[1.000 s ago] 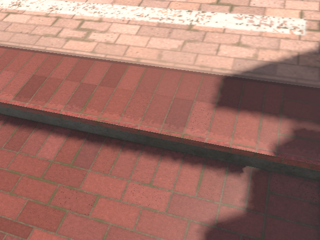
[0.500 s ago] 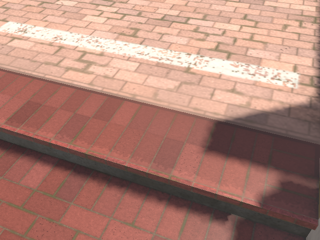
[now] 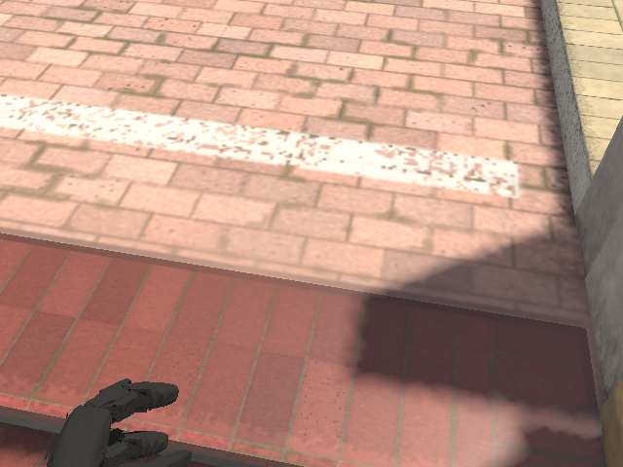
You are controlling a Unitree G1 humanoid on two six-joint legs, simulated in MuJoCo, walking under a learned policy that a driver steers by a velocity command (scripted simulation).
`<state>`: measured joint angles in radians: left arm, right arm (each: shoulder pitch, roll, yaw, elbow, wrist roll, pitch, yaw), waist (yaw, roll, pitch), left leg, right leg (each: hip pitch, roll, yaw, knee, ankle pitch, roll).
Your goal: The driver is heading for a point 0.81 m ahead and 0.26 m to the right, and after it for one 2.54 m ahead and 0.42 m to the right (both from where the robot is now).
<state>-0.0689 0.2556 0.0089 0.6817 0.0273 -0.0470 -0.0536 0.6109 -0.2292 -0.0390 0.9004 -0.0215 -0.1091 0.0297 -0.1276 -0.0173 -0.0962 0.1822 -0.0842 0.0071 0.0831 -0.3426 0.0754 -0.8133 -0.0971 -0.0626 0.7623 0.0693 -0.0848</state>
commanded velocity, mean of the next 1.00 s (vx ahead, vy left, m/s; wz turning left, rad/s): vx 0.99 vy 0.00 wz -0.45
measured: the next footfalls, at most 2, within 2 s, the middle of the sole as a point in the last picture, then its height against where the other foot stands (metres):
right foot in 0.10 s outside the picture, level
left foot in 0.50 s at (258, 355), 0.15 m higher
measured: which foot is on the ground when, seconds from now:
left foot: down 0.00-0.12, up 0.14-0.48, down 0.50-0.94, up 0.96-1.00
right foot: up 0.00-0.08, down 0.10-0.50, up 0.52-0.92, down 0.94-1.00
